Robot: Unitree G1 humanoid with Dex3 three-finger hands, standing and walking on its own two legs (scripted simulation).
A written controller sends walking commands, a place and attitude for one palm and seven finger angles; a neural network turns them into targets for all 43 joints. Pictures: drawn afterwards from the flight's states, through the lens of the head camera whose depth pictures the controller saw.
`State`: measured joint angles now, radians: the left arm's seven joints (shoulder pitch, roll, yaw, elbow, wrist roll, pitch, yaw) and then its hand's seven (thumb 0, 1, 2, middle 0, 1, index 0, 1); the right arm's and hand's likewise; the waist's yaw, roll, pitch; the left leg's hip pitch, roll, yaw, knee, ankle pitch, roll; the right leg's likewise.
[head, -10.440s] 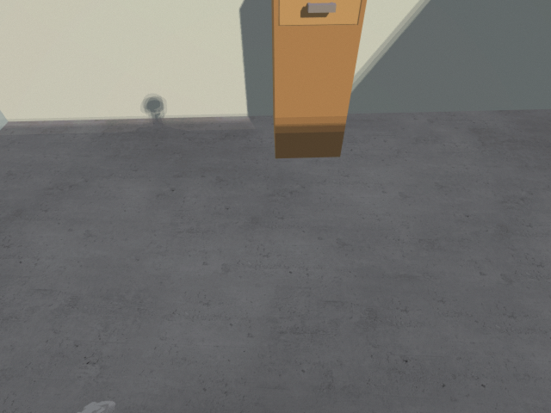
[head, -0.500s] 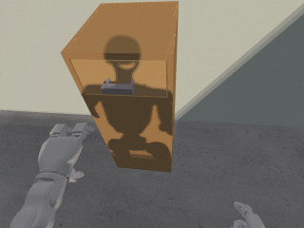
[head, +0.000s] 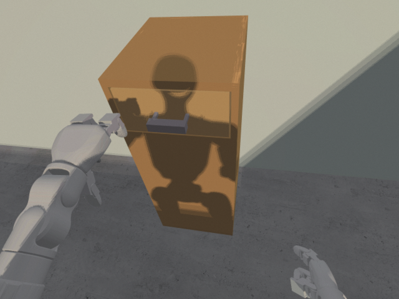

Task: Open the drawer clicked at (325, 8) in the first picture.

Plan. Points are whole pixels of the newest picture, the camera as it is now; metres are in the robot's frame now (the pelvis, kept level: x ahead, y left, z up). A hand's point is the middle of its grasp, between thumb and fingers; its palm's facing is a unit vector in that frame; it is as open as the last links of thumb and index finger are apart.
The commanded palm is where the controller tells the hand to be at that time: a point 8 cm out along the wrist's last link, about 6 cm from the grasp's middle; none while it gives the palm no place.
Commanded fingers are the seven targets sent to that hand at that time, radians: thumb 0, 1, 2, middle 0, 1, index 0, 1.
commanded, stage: raise the hand with hooked fingers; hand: left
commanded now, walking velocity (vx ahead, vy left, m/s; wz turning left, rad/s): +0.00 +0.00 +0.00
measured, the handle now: (169, 120) +0.55 +0.18 +0.03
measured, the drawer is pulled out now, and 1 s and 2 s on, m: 0.00 0.00 0.00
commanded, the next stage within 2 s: move the hooked fingers above the handle in 0.40 s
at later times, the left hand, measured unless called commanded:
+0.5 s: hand (97, 161) +0.30 +0.24 +0.14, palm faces +0.09 -0.05 -0.99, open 13.8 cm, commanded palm +0.27 +0.24 +0.20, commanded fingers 0.00 -0.50 0.30 -0.30 -1.20 -0.30 -1.20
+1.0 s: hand (127, 146) +0.36 +0.21 +0.12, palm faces +0.03 -0.03 -1.00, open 13.8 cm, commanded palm +0.34 +0.21 +0.18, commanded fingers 0.00 -0.50 0.30 -0.30 -1.20 -0.30 -1.20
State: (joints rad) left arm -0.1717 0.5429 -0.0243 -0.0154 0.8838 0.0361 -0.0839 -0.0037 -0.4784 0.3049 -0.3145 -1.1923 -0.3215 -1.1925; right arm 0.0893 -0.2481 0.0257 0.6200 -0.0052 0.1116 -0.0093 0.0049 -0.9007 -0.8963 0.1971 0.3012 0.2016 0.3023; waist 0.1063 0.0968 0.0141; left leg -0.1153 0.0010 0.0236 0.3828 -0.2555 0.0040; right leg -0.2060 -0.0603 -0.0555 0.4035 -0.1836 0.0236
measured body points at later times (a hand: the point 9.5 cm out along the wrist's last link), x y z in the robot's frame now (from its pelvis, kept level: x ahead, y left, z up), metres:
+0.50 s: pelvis -0.01 +0.00 +0.00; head +0.00 -0.04 +0.45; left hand +0.29 +0.24 +0.19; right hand +0.18 -0.23 -0.12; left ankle -0.03 +0.12 -0.74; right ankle +0.02 -0.14 -0.74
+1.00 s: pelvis -0.01 +0.00 +0.00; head +0.01 -0.05 +0.45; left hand +0.35 +0.21 +0.18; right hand +0.15 -0.25 -0.13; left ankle -0.03 +0.12 -0.74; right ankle +0.02 -0.14 -0.74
